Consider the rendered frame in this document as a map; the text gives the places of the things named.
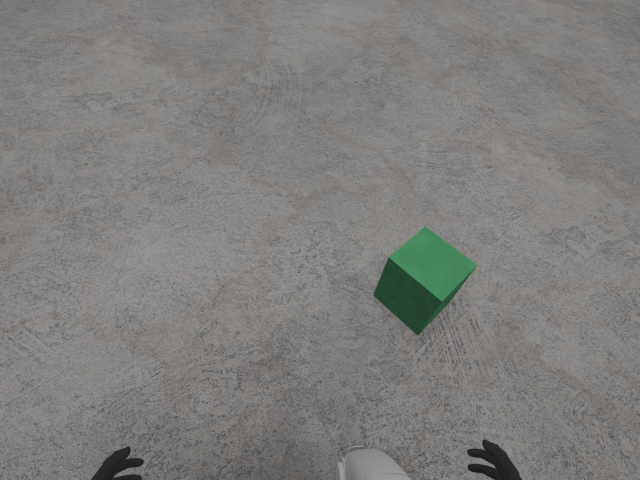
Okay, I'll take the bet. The carton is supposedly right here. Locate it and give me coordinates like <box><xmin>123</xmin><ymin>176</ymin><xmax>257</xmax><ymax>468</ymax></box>
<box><xmin>373</xmin><ymin>226</ymin><xmax>477</xmax><ymax>335</ymax></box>

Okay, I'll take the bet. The left robot hand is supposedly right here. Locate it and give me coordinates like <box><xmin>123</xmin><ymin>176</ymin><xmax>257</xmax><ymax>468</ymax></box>
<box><xmin>91</xmin><ymin>447</ymin><xmax>144</xmax><ymax>480</ymax></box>

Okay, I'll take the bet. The right robot hand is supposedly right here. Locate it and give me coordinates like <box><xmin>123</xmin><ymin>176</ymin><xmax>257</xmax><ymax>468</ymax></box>
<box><xmin>467</xmin><ymin>439</ymin><xmax>522</xmax><ymax>480</ymax></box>

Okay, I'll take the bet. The right robot thigh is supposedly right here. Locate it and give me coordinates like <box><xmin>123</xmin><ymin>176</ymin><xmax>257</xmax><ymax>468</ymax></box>
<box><xmin>336</xmin><ymin>449</ymin><xmax>412</xmax><ymax>480</ymax></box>

